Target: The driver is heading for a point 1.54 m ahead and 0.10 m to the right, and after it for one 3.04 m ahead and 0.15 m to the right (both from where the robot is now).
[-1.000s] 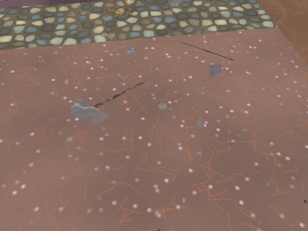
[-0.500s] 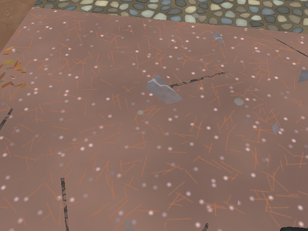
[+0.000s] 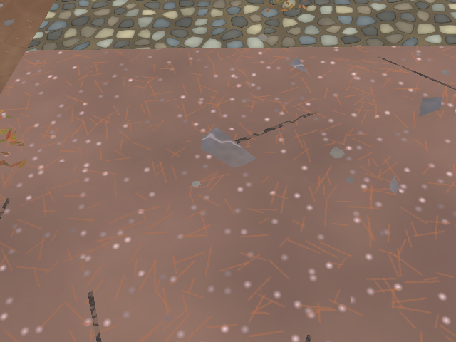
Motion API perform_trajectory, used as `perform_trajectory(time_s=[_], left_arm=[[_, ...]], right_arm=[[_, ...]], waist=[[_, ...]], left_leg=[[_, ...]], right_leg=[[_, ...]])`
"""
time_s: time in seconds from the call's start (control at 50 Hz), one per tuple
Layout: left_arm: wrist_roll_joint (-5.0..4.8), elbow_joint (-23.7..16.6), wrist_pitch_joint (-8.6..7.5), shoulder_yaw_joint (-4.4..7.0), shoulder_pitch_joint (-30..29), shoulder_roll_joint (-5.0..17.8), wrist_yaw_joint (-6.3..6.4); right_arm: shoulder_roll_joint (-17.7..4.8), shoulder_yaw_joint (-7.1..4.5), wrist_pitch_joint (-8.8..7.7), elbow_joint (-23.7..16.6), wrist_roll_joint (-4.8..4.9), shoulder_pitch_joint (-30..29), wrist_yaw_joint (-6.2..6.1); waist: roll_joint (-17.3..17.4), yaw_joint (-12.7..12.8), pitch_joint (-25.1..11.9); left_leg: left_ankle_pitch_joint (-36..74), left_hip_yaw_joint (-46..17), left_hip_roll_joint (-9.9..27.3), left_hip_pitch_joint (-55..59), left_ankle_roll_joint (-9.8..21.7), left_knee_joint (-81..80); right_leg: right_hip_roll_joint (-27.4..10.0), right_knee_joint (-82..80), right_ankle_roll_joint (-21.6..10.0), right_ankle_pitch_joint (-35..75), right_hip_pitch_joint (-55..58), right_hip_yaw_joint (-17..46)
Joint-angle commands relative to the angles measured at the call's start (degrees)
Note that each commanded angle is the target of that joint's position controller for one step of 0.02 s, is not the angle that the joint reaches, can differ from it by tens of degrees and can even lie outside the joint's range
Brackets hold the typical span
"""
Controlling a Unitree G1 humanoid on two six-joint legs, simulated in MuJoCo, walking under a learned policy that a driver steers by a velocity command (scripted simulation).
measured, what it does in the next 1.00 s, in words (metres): steps on the spot: left foot, then right foot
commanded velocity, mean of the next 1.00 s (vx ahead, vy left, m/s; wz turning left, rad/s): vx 0.08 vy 0.00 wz -0.11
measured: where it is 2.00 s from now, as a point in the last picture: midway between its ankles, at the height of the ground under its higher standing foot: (224, 295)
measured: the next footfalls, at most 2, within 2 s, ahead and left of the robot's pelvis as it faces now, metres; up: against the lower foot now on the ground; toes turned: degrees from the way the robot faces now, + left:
left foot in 0.32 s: +0.06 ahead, +0.13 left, +0.00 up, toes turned -16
right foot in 0.66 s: -0.02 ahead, -0.11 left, +0.00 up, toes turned -10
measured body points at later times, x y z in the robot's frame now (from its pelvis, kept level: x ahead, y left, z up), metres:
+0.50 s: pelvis -0.01 +0.04 +0.01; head +0.03 +0.05 +0.46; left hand +0.21 +0.29 -0.10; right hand +0.04 -0.26 -0.08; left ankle +0.02 +0.14 -0.73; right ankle -0.07 -0.10 -0.65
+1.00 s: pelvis +0.04 +0.05 +0.00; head +0.06 +0.07 +0.45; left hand +0.12 +0.34 -0.12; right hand +0.19 -0.23 -0.08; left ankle +0.10 +0.16 -0.72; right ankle -0.06 -0.10 -0.73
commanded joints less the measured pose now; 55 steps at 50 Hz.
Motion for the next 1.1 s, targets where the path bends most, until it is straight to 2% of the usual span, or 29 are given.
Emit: perform_trajectory(time_s=[0.02,0.08,0.16,0.22,0.3,0.32,0.34,0.36,0.38,0.4,0.44,0.48,0.52,0.56,0.6,0.64,0.66,0.68,0.7,0.74,0.8,0.9,0.96,1.0,1.02,1.04,1.06,1.08,1.1], left_arm=[[0.81,-4.31,-2.65,2.95,0.05,11.68,0.48],[-1.35,-5.17,-2.27,2.45,-3.55,9.58,1.15],[-1.22,-5.71,-0.65,3.23,-2.08,10.76,1.80],[-1.16,-6.66,0.14,3.68,-3.43,11.82,1.45],[-2.27,-8.01,0.81,3.30,-7.31,10.69,1.33],[-1.91,-8.12,0.77,2.84,-6.02,8.96,1.49],[-0.45,-7.77,0.67,1.81,-2.50,4.95,1.21],[-0.92,-9.34,-0.05,2.99,-2.33,8.14,1.45],[-0.73,-8.00,-0.24,4.11,-1.72,11.98,1.63],[-1.00,-6.66,0.07,4.67,-1.47,12.67,1.66],[-0.69,-5.23,0.95,4.16,-0.75,9.94,2.06],[-1.11,-5.99,0.84,3.30,-2.28,7.59,1.81],[-0.51,-6.57,0.55,1.75,-4.13,4.18,1.71],[0.21,-6.63,0.22,0.42,-5.65,1.62,1.31],[-0.42,-5.63,-0.13,1.20,-4.80,4.28,1.17],[-0.39,-4.24,-0.40,1.90,-1.94,6.81,1.27],[-0.09,-4.42,-0.40,2.44,-0.29,9.59,1.80],[0.46,-4.15,-0.16,3.28,0.97,13.20,2.19],[0.51,-3.36,-0.05,3.34,1.87,11.54,1.70],[0.69,-4.09,-1.11,3.13,2.73,10.12,1.62],[-0.74,-3.56,-4.12,2.17,1.47,7.39,1.92],[-0.78,-3.84,-5.18,3.12,-0.75,9.50,1.01],[-1.84,-3.35,-5.29,3.85,-0.25,11.43,-0.21],[-2.00,-3.21,-5.14,3.55,-0.73,10.59,-0.68],[-1.12,-3.11,-5.26,2.69,0.06,8.44,-0.88],[0.53,-4.75,-5.59,1.33,-1.38,4.56,-0.98],[0.36,-10.05,-6.90,0.37,-3.86,2.00,-0.47],[-2.35,-9.55,-8.15,1.39,-5.51,7.23,-0.79],[-3.09,-9.51,-8.86,1.73,-6.14,8.86,-1.20]], right_arm=[[-5.28,-2.06,-1.00,-5.68,0.46,-4.71,-0.02],[-4.93,-2.18,-1.10,-4.59,0.25,-2.61,-0.07],[-3.49,-1.48,-1.74,-5.03,0.96,-3.24,0.52],[-4.59,-1.66,-2.00,-4.87,1.32,-1.93,1.10],[-5.75,-2.50,-2.97,-3.19,1.23,4.17,1.92],[-7.94,-3.21,-3.06,-2.78,0.74,6.05,1.71],[-11.89,-3.81,-2.71,-3.63,-0.31,6.54,1.14],[-13.52,-3.86,-2.89,-3.97,-2.41,5.44,1.76],[-10.35,-2.87,-3.50,-5.32,-2.12,2.69,1.86],[-7.67,-2.13,-3.77,-5.39,-1.36,-0.11,1.80],[-6.25,-1.41,-3.85,-5.29,0.16,-1.61,1.49],[-5.68,-0.92,-3.63,-4.25,0.08,0.62,1.00],[-3.80,0.01,-3.64,-3.14,-0.12,1.79,0.91],[-5.32,-0.16,-3.25,-2.27,0.32,2.29,1.39],[-8.51,-0.85,-2.63,-1.40,0.99,4.48,1.69],[-9.68,-1.07,-2.64,-0.74,2.22,6.00,1.80],[-9.36,-0.83,-3.23,-0.85,1.79,6.74,2.01],[-6.38,-0.04,-4.02,-2.05,1.01,6.65,2.46],[-4.13,0.59,-4.05,-2.25,1.43,4.52,2.26],[-7.15,-0.58,-3.60,-4.03,2.22,-0.59,2.03],[-6.15,-1.14,-2.83,-4.29,2.66,1.67,2.36],[-3.32,0.29,-3.47,-5.10,1.79,0.88,4.65],[-5.02,0.05,-2.94,-5.30,1.88,2.91,5.06],[-6.35,-0.81,-2.57,-3.24,1.85,9.07,4.72],[-8.95,-2.36,-2.41,-1.55,2.30,15.48,4.17],[-14.47,-4.21,-2.47,-0.40,2.70,23.13,3.28],[-20.57,-4.46,-3.94,-2.49,1.74,23.91,3.75],[-15.41,-2.99,-5.43,-3.38,1.40,20.94,4.26],[-12.28,-1.95,-6.22,-3.73,1.08,18.64,4.35]], waist=[[-9.85,0.31,-5.15],[-7.36,-1.37,-6.45],[-9.29,0.08,-8.13],[-11.52,0.28,-7.69],[-11.83,-3.00,-7.42],[-8.39,-2.70,-8.46],[6.28,-0.44,-9.64],[14.40,0.01,-7.13],[8.25,0.23,-5.40],[5.35,1.12,-3.85],[4.75,0.81,-2.77],[5.80,-0.25,-3.46],[6.34,-0.96,-5.44],[8.75,-2.20,-5.60],[8.70,-2.52,-4.61],[6.99,-1.12,-3.96],[4.05,-1.15,-6.16],[-5.27,-2.29,-9.24],[-11.97,-0.47,-9.73],[-15.04,3.51,-2.81],[-11.88,1.11,2.83],[-9.94,1.04,-0.02],[-9.13,-0.20,-0.18],[-6.24,-3.57,-0.93],[-3.04,-6.51,-3.62],[10.02,-9.70,-5.29],[20.94,-7.94,-9.12],[9.97,-8.28,-6.75],[7.81,-6.74,-3.11]], left_leg=[[-9.47,-6.73,-1.17,-14.09,-1.63,21.83],[-1.49,-6.55,-0.33,-13.14,-3.34,16.89],[1.45,-6.04,-1.27,-8.16,-4.54,4.55],[2.03,-5.75,-2.40,-1.71,-4.20,-2.65],[13.62,-4.64,-2.83,8.57,-2.24,-21.55],[17.60,-8.29,2.36,15.05,-0.34,-23.93],[27.78,-21.16,15.85,20.66,4.76,-25.19],[30.66,-33.81,24.13,14.36,14.51,-27.30],[27.32,-31.46,23.03,12.20,16.57,-28.08],[24.33,-25.10,19.08,10.61,14.26,-27.32],[23.66,-18.97,14.80,11.23,12.29,-26.69],[27.21,-14.76,12.79,12.25,12.81,-26.56],[27.77,-13.51,11.75,14.20,12.76,-25.75],[27.43,-12.78,10.40,12.58,12.08,-25.10],[28.06,-15.41,10.64,11.76,12.39,-23.47],[29.87,-17.34,10.16,8.83,10.15,-22.07],[27.70,-17.30,9.52,5.19,7.45,-20.71],[16.68,-11.53,4.25,0.37,4.15,-16.70],[2.90,-4.22,-1.37,-1.56,1.30,-10.55],[-6.45,-2.44,-0.55,-12.66,0.69,6.80],[-3.33,-8.13,4.10,-23.02,1.58,15.09],[5.76,-1.72,4.98,-9.36,0.60,2.18],[7.18,1.28,3.52,-0.87,1.51,-3.74],[8.30,4.51,0.44,9.13,3.21,-7.35],[7.25,3.79,-1.27,17.90,4.91,-8.53],[3.18,-12.21,7.22,26.04,9.36,-16.47],[-13.95,-49.63,19.48,31.27,20.54,-31.65],[-18.68,-50.55,22.21,29.91,21.14,-35.19],[-15.52,-44.57,20.85,26.20,19.44,-33.94]], right_leg=[[-17.16,-15.31,-15.26,31.09,10.03,23.61],[-12.27,-13.21,-10.72,34.74,11.71,17.98],[-10.64,-11.91,-10.56,32.18,12.38,18.51],[-10.22,-11.98,-10.58,28.29,7.75,21.38],[-6.94,-8.79,-6.73,20.74,3.50,24.74],[-4.24,-4.87,-3.86,12.00,-1.37,22.94],[3.30,9.68,0.04,-7.85,-9.74,13.82],[6.58,20.62,2.56,-20.29,-17.38,9.72],[3.60,29.62,3.66,-17.17,-17.17,11.61],[3.34,32.65,4.26,-13.05,-17.15,11.32],[3.35,34.90,5.99,-7.47,-17.75,10.91],[3.45,31.44,7.05,-5.02,-15.96,8.98],[0.90,19.41,7.60,-4.43,-11.24,7.74],[-0.37,6.61,7.79,-6.61,-3.62,3.26],[1.51,-3.39,7.36,-1.57,0.55,1.00],[1.55,-15.78,4.65,10.81,7.84,1.72],[-2.78,-13.99,2.62,17.95,13.92,5.16],[-8.20,-10.19,-1.15,20.44,17.63,8.70],[-10.76,-12.96,-5.61,6.40,14.72,11.82],[-18.04,-22.32,-10.85,-15.53,12.05,22.76],[-19.04,-25.27,-9.87,-13.25,14.30,20.95],[-14.25,-25.16,-6.76,0.88,8.77,5.14],[-15.23,-22.70,-6.70,-2.80,4.21,2.49],[-14.45,-15.67,-5.11,-3.60,-1.44,-0.72],[-12.32,-5.06,-3.24,1.84,-5.13,-4.23],[-7.05,18.04,1.44,-0.53,-14.93,-10.01],[3.12,35.01,3.91,-16.47,-32.24,-1.64],[-0.78,40.87,2.36,-12.34,-37.42,5.07],[-2.95,39.71,0.44,-6.63,-38.20,4.81]])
